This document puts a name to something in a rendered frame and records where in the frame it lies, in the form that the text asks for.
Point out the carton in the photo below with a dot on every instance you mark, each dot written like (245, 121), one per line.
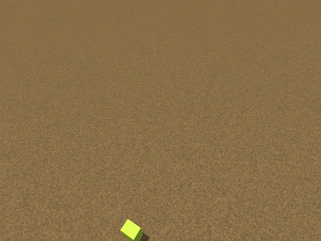
(131, 231)

